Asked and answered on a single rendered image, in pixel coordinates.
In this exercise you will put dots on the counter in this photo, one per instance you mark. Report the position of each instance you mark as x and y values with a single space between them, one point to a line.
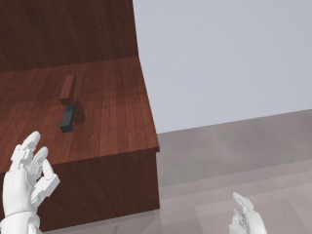
57 52

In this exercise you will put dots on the tap lever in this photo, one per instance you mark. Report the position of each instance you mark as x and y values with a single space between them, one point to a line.
66 125

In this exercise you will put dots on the robot left hand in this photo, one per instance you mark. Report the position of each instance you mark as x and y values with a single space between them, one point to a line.
20 181

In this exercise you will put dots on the robot right hand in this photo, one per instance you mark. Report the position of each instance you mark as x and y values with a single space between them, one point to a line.
251 221

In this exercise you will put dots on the robot left forearm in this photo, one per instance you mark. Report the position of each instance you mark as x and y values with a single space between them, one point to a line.
24 222

